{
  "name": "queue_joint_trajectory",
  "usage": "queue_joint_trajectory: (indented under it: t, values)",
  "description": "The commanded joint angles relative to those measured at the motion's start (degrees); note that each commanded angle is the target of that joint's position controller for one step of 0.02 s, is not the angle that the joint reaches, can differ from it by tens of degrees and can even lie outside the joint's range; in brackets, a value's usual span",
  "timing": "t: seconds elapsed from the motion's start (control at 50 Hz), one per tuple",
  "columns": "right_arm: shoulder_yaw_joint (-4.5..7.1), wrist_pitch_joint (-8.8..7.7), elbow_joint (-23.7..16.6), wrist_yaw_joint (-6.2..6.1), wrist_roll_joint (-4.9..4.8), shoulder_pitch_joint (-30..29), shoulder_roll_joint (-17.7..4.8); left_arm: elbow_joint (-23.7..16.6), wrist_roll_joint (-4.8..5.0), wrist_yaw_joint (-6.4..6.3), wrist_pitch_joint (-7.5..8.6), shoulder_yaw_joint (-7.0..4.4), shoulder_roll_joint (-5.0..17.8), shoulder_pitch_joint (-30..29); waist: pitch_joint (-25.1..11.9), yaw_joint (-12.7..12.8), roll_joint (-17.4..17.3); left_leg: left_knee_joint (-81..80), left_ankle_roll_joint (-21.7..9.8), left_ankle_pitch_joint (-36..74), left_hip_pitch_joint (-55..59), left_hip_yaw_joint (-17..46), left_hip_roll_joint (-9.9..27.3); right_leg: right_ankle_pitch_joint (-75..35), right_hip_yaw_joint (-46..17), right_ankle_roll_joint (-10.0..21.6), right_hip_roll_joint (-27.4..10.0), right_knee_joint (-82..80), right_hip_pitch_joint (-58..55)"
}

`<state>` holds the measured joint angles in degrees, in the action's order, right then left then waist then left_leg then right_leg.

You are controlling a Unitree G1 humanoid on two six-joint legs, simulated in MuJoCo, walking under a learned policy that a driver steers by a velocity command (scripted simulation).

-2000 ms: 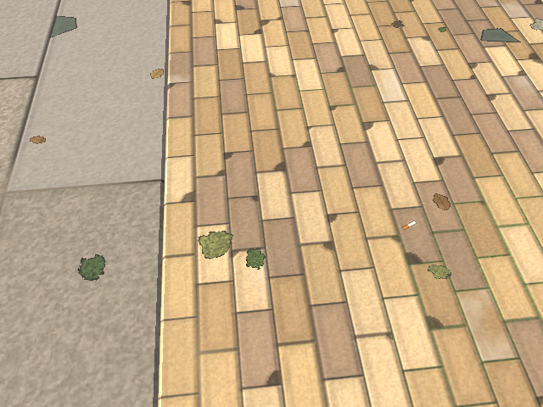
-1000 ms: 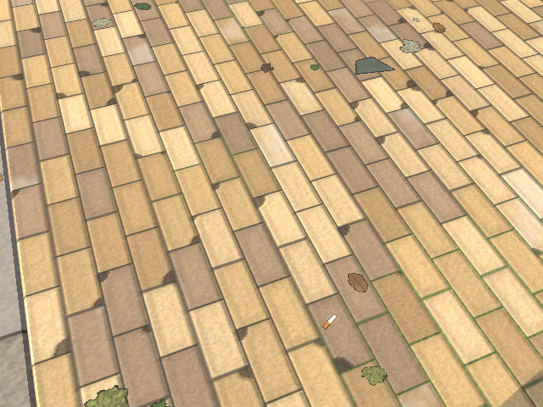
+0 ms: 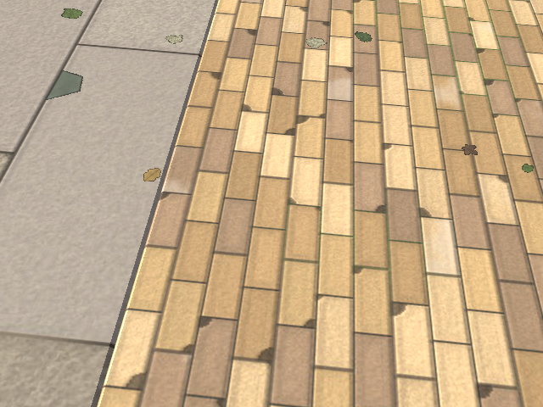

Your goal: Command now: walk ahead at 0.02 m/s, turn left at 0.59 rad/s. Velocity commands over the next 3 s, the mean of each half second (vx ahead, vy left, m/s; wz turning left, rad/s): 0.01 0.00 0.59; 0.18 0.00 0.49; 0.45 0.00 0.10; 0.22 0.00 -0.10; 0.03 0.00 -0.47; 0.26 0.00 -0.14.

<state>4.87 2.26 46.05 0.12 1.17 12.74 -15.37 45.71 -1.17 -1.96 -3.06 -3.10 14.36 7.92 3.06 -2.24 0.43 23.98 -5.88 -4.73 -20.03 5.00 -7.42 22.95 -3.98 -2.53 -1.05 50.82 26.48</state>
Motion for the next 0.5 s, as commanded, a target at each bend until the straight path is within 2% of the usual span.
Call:
queue_joint_trajectory:
  t: [0.02, 0.1, 0.14, 0.16, 0.18, 0.2, 0.22, 0.24, 0.26, 0.28, 0.32, 0.38, 0.5]
  values:
    - [2.36, -0.21, -3.4, 0.08, 0.32, 0.7, -9.2, -3.7, 0.43, -0.34, 0.95, -0.91, 4.6, 0.8, -6.3, 0.1, -7.1, -9.8, -7.0, -12.8, 7.0, 20.9, 14.9, 0.7, 0.9, 0.6, 2.0, -3.6, -0.3]
    - [2.53, 0.23, -3.8, 0.59, 0.20, -1.1, -9.0, -3.7, 1.34, -0.70, 1.96, -0.70, 4.9, 5.0, -6.7, 1.6, -8.4, -9.1, -5.0, -9.0, 4.8, 24.1, 13.9, 1.7, 1.3, 3.1, 4.7, -14.7, -9.2]
    - [2.40, 0.48, -4.2, 0.50, -0.83, -3.2, -8.4, -2.5, 1.18, -1.33, 2.61, -0.79, 5.2, 10.5, -6.0, 4.7, -7.4, -7.2, -0.9, -12.9, -0.2, 23.0, 10.6, -4.7, 1.6, 4.7, 4.7, -29.9, -18.9]
    - [1.73, 0.32, -4.8, 0.19, -1.42, -2.1, -5.8, -2.9, 0.34, -1.93, 2.90, -1.70, 9.5, 10.5, -5.4, 3.6, -0.2, -0.4, 2.9, -21.0, -5.6, 18.2, 5.7, -0.2, -7.1, 6.7, -4.4, -38.2, -22.7]
    - [1.40, -0.05, -5.8, -0.10, -2.10, -1.0, -3.6, -5.3, -0.39, -1.98, 2.75, -2.83, 15.3, 6.2, -4.9, 2.2, 12.3, 15.4, 5.4, -24.9, -14.3, 4.2, -4.4, 4.5, -24.8, 12.5, -20.1, -43.0, -23.1]
    - [2.50, -0.31, -4.9, -0.34, 0.70, -2.2, -8.5, -5.9, -1.14, -1.52, 2.52, -2.60, 13.9, 2.5, -1.6, 1.9, 8.0, 27.4, 6.3, -25.4, -13.9, 1.6, -0.4, -3.3, -23.3, 16.3, -22.5, -41.8, -13.6]
    - [2.91, -0.29, -4.2, 0.07, 0.92, -1.0, -9.1, -6.8, -0.81, -1.31, 2.75, -1.33, 9.5, 0.1, -1.5, -0.1, 4.7, 33.6, 6.2, -22.5, -10.0, 2.5, 0.7, -11.0, -17.7, 15.6, -18.7, -39.6, -10.8]
    - [2.83, 0.10, -3.1, 0.55, 0.89, 1.3, -8.3, -7.2, -0.50, -1.03, 2.92, -0.70, 7.3, -2.4, -1.3, -1.9, 4.0, 38.3, 6.3, -19.3, -9.2, 2.0, 0.8, -16.7, -11.0, 13.5, -14.5, -37.7, -10.5]
    - [2.74, 0.68, -2.4, 1.10, 0.84, 3.1, -8.0, -7.8, -0.37, -0.90, 2.98, -0.53, 7.0, -3.3, -2.3, -2.3, 6.2, 42.1, 6.7, -17.5, -9.8, 1.2, 0.9, -20.3, -6.6, 12.3, -11.9, -36.3, -12.8]
    - [2.59, 1.11, -2.1, 1.65, 0.63, 3.9, -7.8, -8.2, -0.38, -0.92, 2.98, -0.45, 6.8, -2.8, -2.6, -1.6, 7.7, 44.4, 7.4, -17.5, -11.2, 0.0, 1.2, -25.4, -3.9, 12.3, -10.9, -35.1, -14.9]
    - [2.02, 1.47, -3.2, 2.16, 0.17, 1.0, -7.2, -7.6, -0.42, -0.70, 2.94, -0.66, 7.3, 1.4, -2.8, 1.0, 7.0, 42.4, 8.9, -17.8, -13.9, -1.7, 2.5, -32.4, -1.7, 13.2, -11.1, -33.0, -20.4]
    - [1.15, 1.86, -5.2, 2.52, -0.12, -3.3, -6.0, -6.0, -0.27, -0.68, 2.97, -1.53, 9.2, 7.3, -3.5, 4.4, 7.8, 35.6, 10.1, -19.5, -15.7, -2.8, 4.1, -39.7, -1.2, 14.4, -13.6, -30.7, -28.3]
    - [0.00, 2.04, -7.6, 2.91, -1.16, -5.3, -5.2, -5.9, -0.58, 0.83, 2.71, -2.56, 11.7, 6.0, -4.8, 4.8, 11.0, 20.2, 7.7, -22.0, -2.7, -8.2, 5.4, -41.8, 3.8, 13.4, -15.0, -27.5, -24.0]
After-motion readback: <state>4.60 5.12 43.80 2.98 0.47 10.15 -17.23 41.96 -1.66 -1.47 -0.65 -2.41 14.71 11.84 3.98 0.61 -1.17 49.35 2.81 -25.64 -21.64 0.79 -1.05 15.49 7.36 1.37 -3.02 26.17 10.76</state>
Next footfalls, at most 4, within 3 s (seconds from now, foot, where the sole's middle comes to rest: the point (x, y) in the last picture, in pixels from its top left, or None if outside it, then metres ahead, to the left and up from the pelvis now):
0.16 right None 0.05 -0.13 -0.77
0.60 left None -0.02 0.08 -0.77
1.12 right None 0.25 0.00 -0.77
1.62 left None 0.43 0.32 -0.77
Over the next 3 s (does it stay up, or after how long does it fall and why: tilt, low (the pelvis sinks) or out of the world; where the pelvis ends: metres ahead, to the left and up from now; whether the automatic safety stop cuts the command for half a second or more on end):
stays up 0.51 0.25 0.01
